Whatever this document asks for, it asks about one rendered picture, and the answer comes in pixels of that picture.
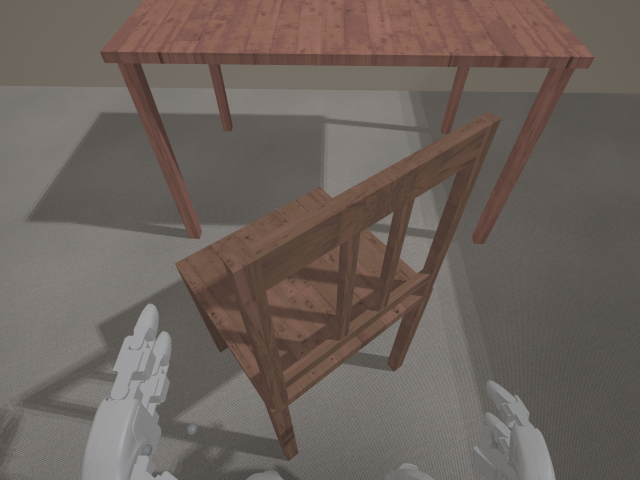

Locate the left robot hand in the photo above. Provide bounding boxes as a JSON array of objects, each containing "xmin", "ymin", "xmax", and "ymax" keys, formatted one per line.
[{"xmin": 80, "ymin": 304, "xmax": 178, "ymax": 480}]

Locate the table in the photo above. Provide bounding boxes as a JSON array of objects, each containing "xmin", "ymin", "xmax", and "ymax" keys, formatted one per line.
[{"xmin": 100, "ymin": 0, "xmax": 595, "ymax": 244}]

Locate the robot right shin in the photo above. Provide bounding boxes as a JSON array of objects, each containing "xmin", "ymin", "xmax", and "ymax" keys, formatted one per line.
[{"xmin": 399, "ymin": 463, "xmax": 419, "ymax": 471}]

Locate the right robot hand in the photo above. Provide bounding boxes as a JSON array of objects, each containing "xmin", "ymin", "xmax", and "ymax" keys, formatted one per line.
[{"xmin": 473, "ymin": 380, "xmax": 556, "ymax": 480}]

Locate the chair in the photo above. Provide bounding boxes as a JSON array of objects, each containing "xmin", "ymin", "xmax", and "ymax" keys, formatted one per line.
[{"xmin": 175, "ymin": 112, "xmax": 501, "ymax": 461}]

